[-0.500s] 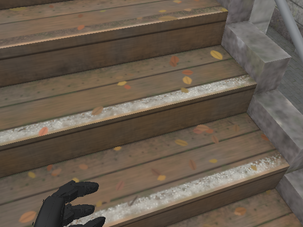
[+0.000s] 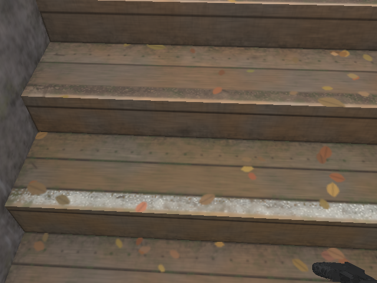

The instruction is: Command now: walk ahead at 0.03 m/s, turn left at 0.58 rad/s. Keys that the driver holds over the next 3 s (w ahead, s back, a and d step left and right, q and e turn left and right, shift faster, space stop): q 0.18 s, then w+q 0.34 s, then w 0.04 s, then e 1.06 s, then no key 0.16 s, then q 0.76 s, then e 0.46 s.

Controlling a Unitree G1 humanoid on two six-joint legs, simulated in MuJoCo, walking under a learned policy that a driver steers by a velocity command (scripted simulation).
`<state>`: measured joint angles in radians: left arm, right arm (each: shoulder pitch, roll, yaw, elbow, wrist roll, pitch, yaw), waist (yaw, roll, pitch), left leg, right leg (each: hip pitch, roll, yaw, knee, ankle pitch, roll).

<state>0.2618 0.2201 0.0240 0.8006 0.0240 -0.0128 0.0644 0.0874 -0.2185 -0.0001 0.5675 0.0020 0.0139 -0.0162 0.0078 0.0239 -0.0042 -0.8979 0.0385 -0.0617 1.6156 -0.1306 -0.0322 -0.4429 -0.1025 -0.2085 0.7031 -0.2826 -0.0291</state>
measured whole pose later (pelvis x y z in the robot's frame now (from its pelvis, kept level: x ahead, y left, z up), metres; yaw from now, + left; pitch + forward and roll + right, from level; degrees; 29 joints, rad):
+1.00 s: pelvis +0.33 -0.03 +0.17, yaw +13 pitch +2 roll +3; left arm 0.43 0.14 0.00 0.85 0.03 0.04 0.04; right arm 0.16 -0.14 0.03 0.65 -0.03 -0.05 0.02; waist 0.03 0.05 -0.03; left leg -0.95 0.02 -0.03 1.81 0.01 0.00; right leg -0.47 0.09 0.03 0.68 -0.25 -0.10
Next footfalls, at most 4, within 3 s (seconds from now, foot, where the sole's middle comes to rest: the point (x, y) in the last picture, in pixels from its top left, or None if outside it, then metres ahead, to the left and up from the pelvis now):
0.16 left None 0.11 0.13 -0.75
0.70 right None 0.43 -0.05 -0.59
1.56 left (141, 272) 0.47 0.18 -0.59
1.98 right None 0.41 -0.07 -0.59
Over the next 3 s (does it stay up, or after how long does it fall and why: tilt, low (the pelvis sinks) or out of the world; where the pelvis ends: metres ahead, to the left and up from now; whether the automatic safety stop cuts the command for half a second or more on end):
stays up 0.38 0.09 0.17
